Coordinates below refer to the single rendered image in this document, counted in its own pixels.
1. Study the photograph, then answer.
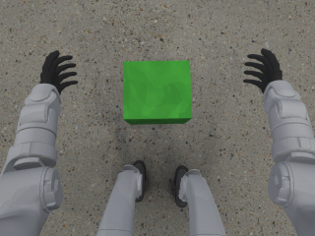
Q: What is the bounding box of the right robot forearm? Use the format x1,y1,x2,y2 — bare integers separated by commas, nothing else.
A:
263,80,315,165

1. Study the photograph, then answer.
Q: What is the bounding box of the left robot hand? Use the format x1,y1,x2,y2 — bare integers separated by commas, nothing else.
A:
40,50,78,95

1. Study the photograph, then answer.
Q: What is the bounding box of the right robot hand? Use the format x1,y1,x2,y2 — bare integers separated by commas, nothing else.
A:
243,48,283,94

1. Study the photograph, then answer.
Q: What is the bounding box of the carton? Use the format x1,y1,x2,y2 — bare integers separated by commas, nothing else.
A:
123,60,192,125

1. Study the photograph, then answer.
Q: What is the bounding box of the robot left shin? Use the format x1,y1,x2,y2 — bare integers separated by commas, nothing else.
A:
117,165,141,197

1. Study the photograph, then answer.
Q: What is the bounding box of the robot left upper arm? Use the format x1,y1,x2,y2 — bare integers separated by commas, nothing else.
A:
0,166,64,236

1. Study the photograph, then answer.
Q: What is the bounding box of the robot right upper arm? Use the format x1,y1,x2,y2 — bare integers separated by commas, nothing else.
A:
267,161,315,236

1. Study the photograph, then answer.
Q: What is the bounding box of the left robot forearm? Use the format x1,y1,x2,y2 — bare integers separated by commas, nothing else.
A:
0,84,62,178

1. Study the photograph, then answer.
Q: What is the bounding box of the left robot thigh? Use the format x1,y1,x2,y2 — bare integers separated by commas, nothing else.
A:
95,170,143,236

